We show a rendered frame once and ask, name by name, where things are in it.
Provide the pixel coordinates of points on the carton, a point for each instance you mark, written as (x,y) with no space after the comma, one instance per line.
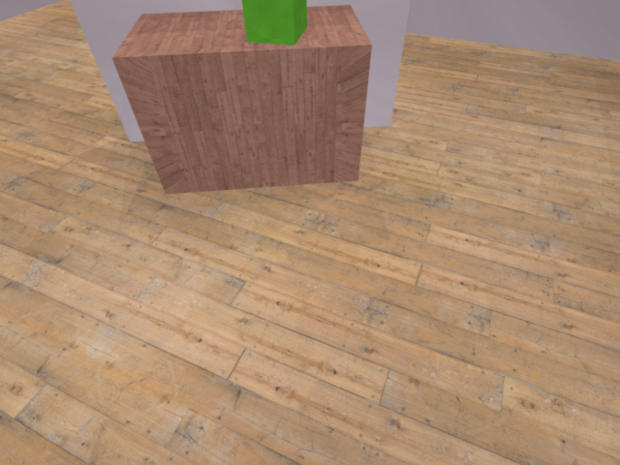
(275,21)

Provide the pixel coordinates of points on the pedestal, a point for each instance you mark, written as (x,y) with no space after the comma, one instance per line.
(219,113)

